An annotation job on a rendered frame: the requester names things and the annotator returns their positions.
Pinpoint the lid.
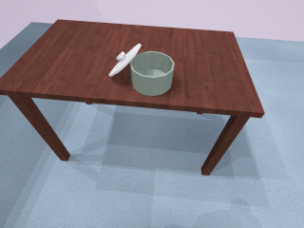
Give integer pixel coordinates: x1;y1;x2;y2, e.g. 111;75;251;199
108;44;142;77

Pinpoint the pot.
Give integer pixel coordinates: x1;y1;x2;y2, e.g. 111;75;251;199
129;51;175;96

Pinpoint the table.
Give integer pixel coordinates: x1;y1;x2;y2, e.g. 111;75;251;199
0;19;265;176

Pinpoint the knob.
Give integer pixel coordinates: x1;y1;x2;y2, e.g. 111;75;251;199
116;52;125;61

